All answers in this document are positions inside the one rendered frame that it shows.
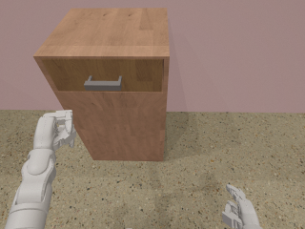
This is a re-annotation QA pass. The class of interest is drawer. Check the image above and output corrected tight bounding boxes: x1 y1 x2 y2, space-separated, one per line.
41 58 163 93

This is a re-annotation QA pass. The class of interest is handle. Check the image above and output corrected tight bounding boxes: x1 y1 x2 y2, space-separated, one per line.
84 75 122 91

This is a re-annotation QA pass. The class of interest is robot right hand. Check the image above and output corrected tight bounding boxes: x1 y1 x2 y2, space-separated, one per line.
222 184 260 229

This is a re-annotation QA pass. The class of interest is robot left hand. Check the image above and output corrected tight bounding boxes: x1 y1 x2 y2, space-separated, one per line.
33 110 76 152

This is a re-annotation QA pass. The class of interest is cabinet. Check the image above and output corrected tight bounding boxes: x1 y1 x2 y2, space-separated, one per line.
33 8 170 162

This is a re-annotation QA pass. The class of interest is left robot forearm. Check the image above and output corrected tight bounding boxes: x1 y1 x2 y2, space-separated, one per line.
4 148 56 229

